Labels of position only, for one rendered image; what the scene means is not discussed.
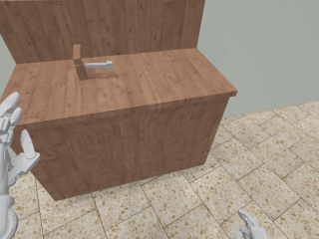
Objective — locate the robot right hand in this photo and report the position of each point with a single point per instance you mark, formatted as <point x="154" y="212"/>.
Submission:
<point x="255" y="231"/>

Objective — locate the left robot forearm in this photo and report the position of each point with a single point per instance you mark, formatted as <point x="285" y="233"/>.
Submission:
<point x="8" y="218"/>

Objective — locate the tap lever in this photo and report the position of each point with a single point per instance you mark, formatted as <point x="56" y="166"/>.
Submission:
<point x="109" y="65"/>

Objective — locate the robot left hand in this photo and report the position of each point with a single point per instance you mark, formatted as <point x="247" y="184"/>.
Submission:
<point x="24" y="162"/>

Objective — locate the counter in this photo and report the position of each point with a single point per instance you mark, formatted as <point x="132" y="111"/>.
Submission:
<point x="157" y="111"/>

